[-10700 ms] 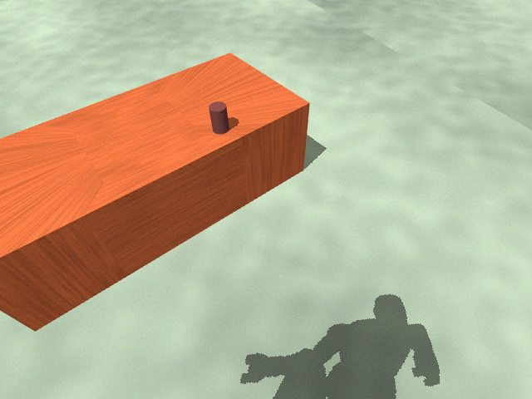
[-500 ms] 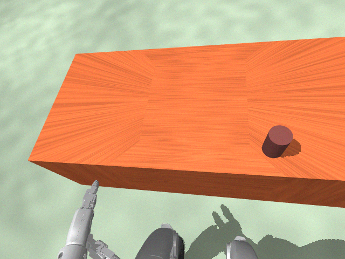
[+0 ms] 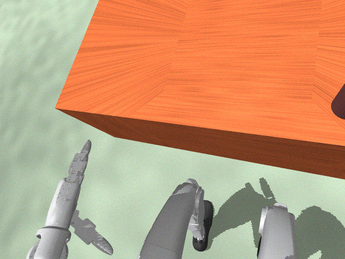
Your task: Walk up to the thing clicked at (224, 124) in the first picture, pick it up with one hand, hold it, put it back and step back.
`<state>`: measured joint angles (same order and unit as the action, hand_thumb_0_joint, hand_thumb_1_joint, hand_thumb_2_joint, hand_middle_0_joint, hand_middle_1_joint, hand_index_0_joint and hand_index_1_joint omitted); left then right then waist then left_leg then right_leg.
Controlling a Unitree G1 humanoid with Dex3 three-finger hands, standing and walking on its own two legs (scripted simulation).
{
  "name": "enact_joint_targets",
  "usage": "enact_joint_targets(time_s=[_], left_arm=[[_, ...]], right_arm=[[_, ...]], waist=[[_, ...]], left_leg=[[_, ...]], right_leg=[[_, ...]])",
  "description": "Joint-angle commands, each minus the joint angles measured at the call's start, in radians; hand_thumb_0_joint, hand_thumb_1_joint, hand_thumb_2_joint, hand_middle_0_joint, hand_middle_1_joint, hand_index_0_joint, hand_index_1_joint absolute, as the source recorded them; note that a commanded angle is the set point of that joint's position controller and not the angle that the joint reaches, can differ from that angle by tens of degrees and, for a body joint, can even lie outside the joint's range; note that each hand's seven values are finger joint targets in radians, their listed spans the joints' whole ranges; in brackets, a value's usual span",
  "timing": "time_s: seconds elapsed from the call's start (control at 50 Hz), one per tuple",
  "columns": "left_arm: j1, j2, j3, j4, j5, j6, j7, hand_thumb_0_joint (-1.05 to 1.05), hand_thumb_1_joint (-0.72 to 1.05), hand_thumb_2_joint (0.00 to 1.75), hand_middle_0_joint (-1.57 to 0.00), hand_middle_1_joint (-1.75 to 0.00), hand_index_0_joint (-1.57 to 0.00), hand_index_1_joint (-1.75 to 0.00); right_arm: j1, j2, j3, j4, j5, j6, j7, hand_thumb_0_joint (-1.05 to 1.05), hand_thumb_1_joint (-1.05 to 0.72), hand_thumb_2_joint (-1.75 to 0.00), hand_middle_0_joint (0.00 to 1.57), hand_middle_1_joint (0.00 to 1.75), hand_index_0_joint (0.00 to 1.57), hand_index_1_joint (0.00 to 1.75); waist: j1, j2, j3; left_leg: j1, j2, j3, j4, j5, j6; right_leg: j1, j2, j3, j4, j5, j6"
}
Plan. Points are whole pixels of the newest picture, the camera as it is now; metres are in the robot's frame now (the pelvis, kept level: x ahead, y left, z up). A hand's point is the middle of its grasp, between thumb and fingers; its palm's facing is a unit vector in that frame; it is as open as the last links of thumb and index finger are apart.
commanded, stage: close in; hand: right
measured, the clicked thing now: out of the picture +0.51 -0.25 -0.11
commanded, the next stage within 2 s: rest palm in 0.54 s
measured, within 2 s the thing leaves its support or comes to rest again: leaves its support in 1.80 s
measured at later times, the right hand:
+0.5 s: hand out of the picture +0.46 -0.26 -0.08, palm faces +0.23 +0.97 +0.03, open 17.7 cm
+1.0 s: hand out of the picture +0.48 -0.24 -0.09, palm faces +0.27 +0.96 +0.00, open 16.1 cm
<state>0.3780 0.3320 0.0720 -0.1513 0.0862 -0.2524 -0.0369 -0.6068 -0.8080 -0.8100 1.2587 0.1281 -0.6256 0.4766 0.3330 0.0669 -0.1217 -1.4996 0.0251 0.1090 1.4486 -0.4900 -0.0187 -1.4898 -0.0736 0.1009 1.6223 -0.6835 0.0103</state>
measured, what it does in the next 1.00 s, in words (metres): stands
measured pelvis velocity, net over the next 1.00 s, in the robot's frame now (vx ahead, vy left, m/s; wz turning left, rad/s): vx -0.02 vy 0.01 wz -0.02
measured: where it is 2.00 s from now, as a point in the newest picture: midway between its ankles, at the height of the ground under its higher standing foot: (231, 251)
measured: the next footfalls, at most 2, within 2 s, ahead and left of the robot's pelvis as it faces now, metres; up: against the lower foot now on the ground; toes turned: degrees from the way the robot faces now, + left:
none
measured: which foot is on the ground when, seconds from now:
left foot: down 0.00-1.00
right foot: down 0.00-1.00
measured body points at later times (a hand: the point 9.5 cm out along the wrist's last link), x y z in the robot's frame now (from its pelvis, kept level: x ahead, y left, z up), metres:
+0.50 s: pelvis -0.02 +0.00 -0.03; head +0.16 -0.08 +0.37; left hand +0.16 +0.26 +0.11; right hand +0.44 -0.31 -0.08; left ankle +0.09 +0.14 -0.55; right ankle +0.02 -0.11 -0.55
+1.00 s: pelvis -0.02 +0.01 -0.04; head +0.17 -0.08 +0.35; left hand +0.16 +0.26 +0.11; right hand +0.46 -0.29 -0.09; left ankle +0.09 +0.14 -0.55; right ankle +0.02 -0.11 -0.55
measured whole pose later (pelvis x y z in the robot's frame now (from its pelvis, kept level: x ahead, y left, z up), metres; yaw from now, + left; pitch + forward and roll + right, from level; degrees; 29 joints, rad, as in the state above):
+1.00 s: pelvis -0.02 +0.01 -0.04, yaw -1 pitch +32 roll +6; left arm 0.52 0.37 0.21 -0.50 0.08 -0.19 -0.07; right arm -0.72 -0.61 -0.66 1.11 -0.04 -0.59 0.10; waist 0.38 0.05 -0.14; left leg -1.67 0.05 0.08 1.62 -0.50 -0.01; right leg -1.64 -0.05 0.09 1.76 -0.68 0.01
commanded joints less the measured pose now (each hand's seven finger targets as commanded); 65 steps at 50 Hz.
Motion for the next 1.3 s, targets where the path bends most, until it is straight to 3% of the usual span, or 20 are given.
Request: enact_joint_targets(time_s=[0.0, 0.06, 0.08, 0.1, 0.18, 0.38, 0.42, 0.46, 0.54, 0.58, 0.66, 0.74, 0.78, 0.84, 0.92, 0.98, 1.02, 1.12, 1.24, 1.28], left_arm=[[0.130, 0.257, 0.235, -0.216, -0.021, -0.045, 0.011, 0.00, -0.56, 0.04, -0.06, -0.05, -0.06, -0.05], [0.125, 0.226, 0.235, -0.281, -0.022, -0.045, 0.002, 0.00, -0.55, 0.05, -0.06, -0.05, -0.05, -0.05], [0.119, 0.250, 0.258, -0.332, -0.022, -0.047, 0.004, 0.00, -0.55, 0.05, -0.06, -0.05, -0.05, -0.05], [0.139, 0.234, 0.244, -0.318, -0.023, -0.038, 0.001, 0.00, -0.55, 0.05, -0.06, -0.05, -0.05, -0.05], [0.152, 0.228, 0.279, -0.323, -0.020, -0.024, 0.001, 0.00, -0.53, 0.04, -0.05, -0.05, -0.06, -0.05], [0.153, 0.220, 0.291, -0.455, -0.029, 0.007, 0.000, 0.00, -0.54, 0.04, -0.06, -0.05, -0.06, -0.05], [0.173, 0.235, 0.309, -0.447, -0.032, 0.009, 0.003, 0.00, -0.54, 0.04, -0.05, -0.05, -0.06, -0.05], [0.194, 0.216, 0.306, -0.452, -0.034, 0.009, 0.001, 0.00, -0.53, 0.04, -0.06, -0.05, -0.06, -0.05], [0.185, 0.213, 0.303, -0.495, -0.035, 0.004, 0.003, 0.00, -0.53, 0.03, -0.05, -0.05, -0.06, -0.05], [0.209, 0.198, 0.295, -0.467, -0.034, 0.006, 0.001, 0.00, -0.53, 0.04, -0.05, -0.05, -0.06, -0.05], [0.201, 0.225, 0.324, -0.514, -0.033, 0.005, 0.004, 0.00, -0.60, 0.09, -0.05, -0.04, -0.03, -0.06], [0.221, 0.176, 0.277, -0.456, -0.031, 0.007, -0.004, 0.00, -0.60, 0.09, -0.05, -0.04, -0.03, -0.06], [0.207, 0.210, 0.303, -0.515, -0.028, 0.008, -0.001, 0.00, -0.57, 0.06, -0.05, -0.05, -0.05, -0.05], [0.225, 0.183, 0.280, -0.505, -0.024, 0.012, -0.006, 0.00, -0.56, 0.06, -0.05, -0.05, -0.05, -0.05], [0.223, 0.240, 0.331, -0.526, -0.025, 0.014, 0.000, 0.00, -0.56, 0.06, -0.05, -0.05, -0.04, -0.05], [0.230, 0.201, 0.302, -0.485, -0.029, 0.026, -0.007, 0.00, -0.57, 0.07, -0.05, -0.05, -0.04, -0.05], [0.217, 0.215, 0.303, -0.518, -0.032, 0.029, -0.004, 0.00, -0.57, 0.07, -0.05, -0.05, -0.04, -0.05], [0.222, 0.201, 0.290, -0.469, -0.035, 0.042, -0.006, 0.00, -0.56, 0.07, -0.04, -0.05, -0.04, -0.05], [0.212, 0.226, 0.307, -0.547, -0.040, 0.050, -0.006, 0.00, -0.56, 0.06, -0.04, -0.04, -0.04, -0.05], [0.232, 0.217, 0.303, -0.520, -0.040, 0.055, -0.009, 0.00, -0.56, 0.06, -0.05, -0.05, -0.04, -0.05]], right_arm=[[-0.199, -0.340, -0.053, -0.240, 0.001, -0.080, -0.046, 0.00, 0.60, -0.06, 0.04, 0.06, 0.05, 0.06], [-0.215, -0.302, -0.048, -0.303, -0.009, -0.088, -0.078, 0.00, 0.60, -0.05, 0.04, 0.05, 0.05, 0.05], [-0.254, -0.248, -0.016, -0.345, -0.013, -0.089, -0.084, 0.00, 0.60, -0.05, 0.04, 0.05, 0.05, 0.05], [-0.221, -0.287, -0.042, -0.323, -0.023, -0.084, -0.101, 0.00, 0.59, -0.05, 0.04, 0.05, 0.05, 0.05], [-0.283, -0.203, 0.022, -0.427, -0.049, -0.063, -0.142, 0.00, 0.59, -0.05, 0.04, 0.06, 0.05, 0.06], [-0.267, -0.012, 0.116, -0.357, -0.084, -0.020, -0.247, 0.00, 0.60, -0.07, 0.02, 0.06, 0.04, 0.06], [-0.263, -0.060, 0.087, -0.345, -0.094, -0.021, -0.271, 0.00, 0.61, -0.07, 0.02, 0.06, 0.03, 0.06], [-0.279, 0.001, 0.122, -0.328, -0.093, -0.024, -0.279, 0.00, 0.58, -0.07, 0.02, 0.06, 0.03, 0.06], [-0.312, -0.033, 0.121, -0.360, -0.112, -0.042, -0.303, 0.00, 0.57, -0.07, 0.03, 0.06, 0.03, 0.06], [-0.321, 0.017, 0.144, -0.343, -0.108, -0.043, -0.307, 0.00, 0.56, -0.07, 0.03, 0.06, 0.03, 0.06], [-0.365, 0.004, 0.151, -0.367, -0.126, -0.048, -0.327, 0.00, 0.50, -0.09, 0.05, 0.07, 0.05, 0.07], [-0.367, 0.024, 0.163, -0.335, -0.128, -0.050, -0.337, 0.00, 0.52, -0.06, 0.06, 0.05, 0.07, 0.05], [-0.403, -0.049, 0.135, -0.372, -0.142, -0.052, -0.352, 0.00, 0.51, -0.04, 0.21, 0.11, 0.21, 0.11], [-0.416, 0.022, 0.177, -0.348, -0.148, -0.044, -0.353, 0.00, 0.46, -0.10, 0.35, 0.21, 0.35, 0.22], [-0.455, -0.035, 0.166, -0.367, -0.167, -0.028, -0.371, 0.00, 0.46, -0.09, 0.48, 0.26, 0.47, 0.27], [-0.472, 0.014, 0.191, -0.338, -0.161, -0.011, -0.368, 0.00, 0.43, -0.15, 0.59, 0.35, 0.59, 0.35], [-0.495, -0.046, 0.172, -0.382, -0.171, -0.006, -0.377, 0.00, 0.41, -0.18, 0.66, 0.40, 0.66, 0.40], [-0.455, 0.008, 0.201, -0.292, -0.168, 0.022, -0.369, 0.00, 0.31, -0.34, 0.86, 0.59, 0.86, 0.59], [-0.427, -0.017, 0.180, -0.347, -0.168, 0.020, -0.372, 0.00, 0.08, -0.60, 1.06, 0.84, 1.07, 0.84], [-0.419, 0.033, 0.204, -0.336, -0.163, 0.031, -0.366, 0.00, 0.01, -0.66, 1.12, 0.91, 1.13, 0.91]], waist=[[-0.035, -0.455, -0.574], [-0.043, -0.479, -0.609], [-0.016, -0.478, -0.635], [-0.039, -0.503, -0.623], [-0.034, -0.569, -0.627], [0.000, -0.367, -0.502], [-0.008, -0.334, -0.510], [0.014, -0.304, -0.479], [-0.004, -0.328, -0.526], [0.013, -0.339, -0.502], [0.019, -0.365, -0.549], [0.012, -0.371, -0.519], [0.011, -0.376, -0.583], [0.027, -0.370, -0.557], [0.051, -0.393, -0.625], [0.046, -0.418, -0.569], [0.039, -0.418, -0.611], [0.054, -0.394, -0.543], [0.031, -0.418, -0.609], [0.040, -0.409, -0.587]], left_leg=[[0.269, -0.052, -0.035, -0.036, 0.192, 0.062], [0.285, -0.048, -0.046, -0.018, 0.216, 0.062], [0.266, -0.048, -0.037, -0.007, 0.212, 0.062], [0.258, -0.046, -0.040, -0.005, 0.189, 0.065], [0.211, -0.041, -0.042, 0.008, 0.175, 0.066], [0.228, -0.038, -0.034, -0.012, 0.097, 0.055], [0.258, -0.036, -0.043, -0.020, 0.087, 0.051], [0.258, -0.035, -0.054, -0.032, 0.079, 0.047], [0.276, -0.033, -0.065, -0.019, 0.097, 0.048], [0.250, -0.035, -0.058, -0.016, 0.097, 0.049], [0.232, -0.037, -0.049, -0.006, 0.105, 0.052], [0.206, -0.036, -0.051, 0.018, 0.133, 0.053], [0.254, -0.034, -0.064, 0.008, 0.140, 0.050], [0.252, -0.032, -0.068, 0.004, 0.131, 0.047], [0.239, -0.034, -0.056, 0.022, 0.178, 0.047], [0.185, -0.034, -0.048, 0.019, 0.146, 0.051], [0.210, -0.033, -0.049, 0.017, 0.150, 0.049], [0.177, -0.035, -0.038, 0.028, 0.151, 0.052], [0.204, -0.034, -0.034, 0.032, 0.167, 0.055], [0.208, -0.035, -0.032, 0.025, 0.158, 0.055]], right_leg=[[0.410, 0.021, 0.009, -0.190, 0.488, 0.015], [0.388, 0.024, -0.006, -0.163, 0.466, 0.013], [0.412, 0.021, 0.005, -0.167, 0.470, 0.016], [0.398, 0.025, -0.001, -0.169, 0.434, 0.018], [0.425, 0.022, -0.008, -0.162, 0.426, 0.025], [0.248, 0.041, -0.010, -0.188, 0.196, 0.000], [0.219, 0.045, -0.017, -0.184, 0.174, -0.006], [0.185, 0.046, -0.023, -0.173, 0.156, -0.011], [0.195, 0.049, -0.032, -0.165, 0.181, -0.009], [0.204, 0.050, -0.033, -0.170, 0.177, -0.008], [0.257, 0.053, -0.027, -0.177, 0.191, -0.003], [0.214, 0.052, -0.032, -0.146, 0.235, -0.003], [0.225, 0.052, -0.036, -0.138, 0.232, -0.006], [0.191, 0.055, -0.038, -0.134, 0.210, -0.008], [0.262, 0.050, -0.030, -0.119, 0.282, -0.004], [0.261, 0.050, -0.027, -0.133, 0.256, -0.001], [0.272, 0.050, -0.026, -0.136, 0.255, -0.002], [0.247, 0.048, -0.020, -0.133, 0.272, -0.001], [0.301, 0.048, -0.018, -0.148, 0.307, 0.003], [0.292, 0.050, -0.018, -0.157, 0.290, 0.003]])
